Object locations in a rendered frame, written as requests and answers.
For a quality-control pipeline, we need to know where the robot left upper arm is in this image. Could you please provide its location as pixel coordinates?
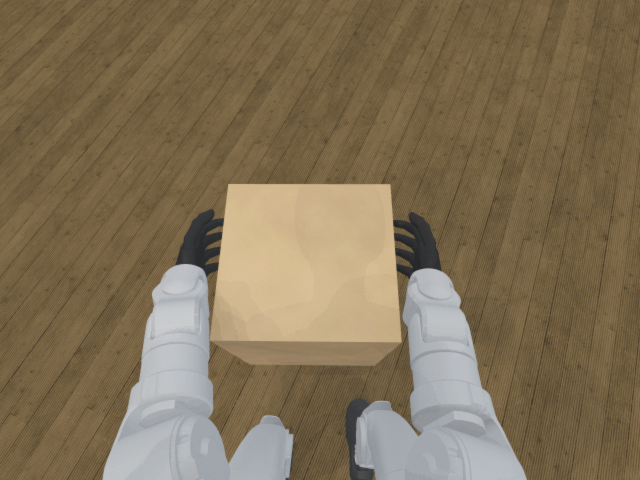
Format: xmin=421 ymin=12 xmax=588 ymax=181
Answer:
xmin=104 ymin=413 xmax=231 ymax=480

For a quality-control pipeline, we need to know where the robot right upper arm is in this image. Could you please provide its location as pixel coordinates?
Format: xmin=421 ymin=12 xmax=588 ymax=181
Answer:
xmin=405 ymin=427 xmax=527 ymax=480

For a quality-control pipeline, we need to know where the right robot forearm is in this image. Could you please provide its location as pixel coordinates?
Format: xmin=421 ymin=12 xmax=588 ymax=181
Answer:
xmin=402 ymin=268 xmax=517 ymax=458

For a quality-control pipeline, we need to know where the left robot shin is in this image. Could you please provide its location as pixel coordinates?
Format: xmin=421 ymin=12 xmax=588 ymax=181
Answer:
xmin=260 ymin=415 xmax=286 ymax=480

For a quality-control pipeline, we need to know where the right robot hand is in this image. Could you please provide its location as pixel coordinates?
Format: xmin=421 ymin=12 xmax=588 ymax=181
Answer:
xmin=393 ymin=212 xmax=442 ymax=279

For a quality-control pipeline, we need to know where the carton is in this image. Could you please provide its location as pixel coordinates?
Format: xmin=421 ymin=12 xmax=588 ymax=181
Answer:
xmin=210 ymin=184 xmax=402 ymax=366

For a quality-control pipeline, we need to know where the robot right foot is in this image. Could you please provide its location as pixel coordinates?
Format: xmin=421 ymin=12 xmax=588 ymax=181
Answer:
xmin=346 ymin=399 xmax=373 ymax=480

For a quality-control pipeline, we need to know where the left robot forearm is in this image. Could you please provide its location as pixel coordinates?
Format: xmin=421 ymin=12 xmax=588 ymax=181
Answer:
xmin=103 ymin=264 xmax=213 ymax=480

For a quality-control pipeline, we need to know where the left robot hand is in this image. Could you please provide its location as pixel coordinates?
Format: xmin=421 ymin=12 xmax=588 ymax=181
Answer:
xmin=175 ymin=209 xmax=224 ymax=277

